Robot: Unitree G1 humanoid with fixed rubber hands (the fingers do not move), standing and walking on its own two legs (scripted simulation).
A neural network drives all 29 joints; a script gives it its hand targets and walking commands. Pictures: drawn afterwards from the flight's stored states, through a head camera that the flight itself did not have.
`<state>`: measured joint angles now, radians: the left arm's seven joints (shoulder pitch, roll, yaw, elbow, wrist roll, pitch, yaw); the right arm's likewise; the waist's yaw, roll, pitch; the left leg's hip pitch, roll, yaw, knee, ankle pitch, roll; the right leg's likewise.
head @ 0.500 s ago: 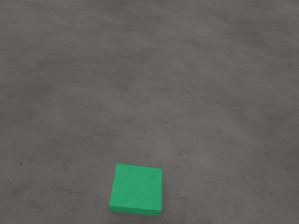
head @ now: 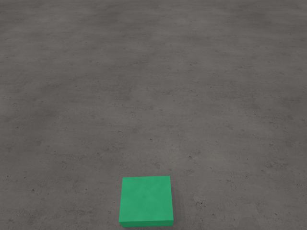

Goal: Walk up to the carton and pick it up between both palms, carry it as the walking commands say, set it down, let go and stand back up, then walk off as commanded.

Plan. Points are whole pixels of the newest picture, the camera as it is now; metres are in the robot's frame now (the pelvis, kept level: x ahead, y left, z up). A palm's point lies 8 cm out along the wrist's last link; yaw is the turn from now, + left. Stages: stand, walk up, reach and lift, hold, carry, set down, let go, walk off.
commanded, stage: walk up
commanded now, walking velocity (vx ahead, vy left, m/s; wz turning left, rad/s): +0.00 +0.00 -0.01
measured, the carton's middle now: (147, 201) +0.42 +0.06 -0.70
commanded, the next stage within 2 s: stand in 1.58 s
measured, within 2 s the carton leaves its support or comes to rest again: neither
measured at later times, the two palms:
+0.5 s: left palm out of the picture -0.01 +0.27 -0.13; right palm out of the picture +0.02 -0.24 -0.14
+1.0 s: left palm out of the picture +0.00 +0.32 -0.15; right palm out of the picture +0.03 -0.16 -0.14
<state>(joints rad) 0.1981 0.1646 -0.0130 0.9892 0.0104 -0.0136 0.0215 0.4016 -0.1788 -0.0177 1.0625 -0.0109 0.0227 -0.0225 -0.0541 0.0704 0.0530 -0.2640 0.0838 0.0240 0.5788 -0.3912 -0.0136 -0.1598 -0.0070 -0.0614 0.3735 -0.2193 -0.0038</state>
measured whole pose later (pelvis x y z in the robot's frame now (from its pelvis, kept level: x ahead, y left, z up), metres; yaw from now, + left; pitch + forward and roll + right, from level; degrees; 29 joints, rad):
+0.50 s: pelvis +0.00 +0.02 +0.00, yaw +0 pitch +0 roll +0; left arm 0.28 0.20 0.04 1.06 0.03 -0.01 0.07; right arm 0.26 -0.23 -0.06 1.05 -0.02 0.04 -0.03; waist 0.04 0.03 0.06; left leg -0.36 0.02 0.03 0.83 -0.40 -0.04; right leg -0.18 -0.04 -0.05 0.42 -0.25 0.01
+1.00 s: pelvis -0.01 +0.07 -0.01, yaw -1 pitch +0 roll +0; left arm 0.25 0.21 0.02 1.08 0.01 0.02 0.03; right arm 0.22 -0.17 -0.03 1.01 -0.01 0.00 -0.04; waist 0.00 -0.02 0.07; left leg -0.25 0.00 0.06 0.48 -0.22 0.02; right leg -0.22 -0.07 -0.04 0.48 -0.25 0.04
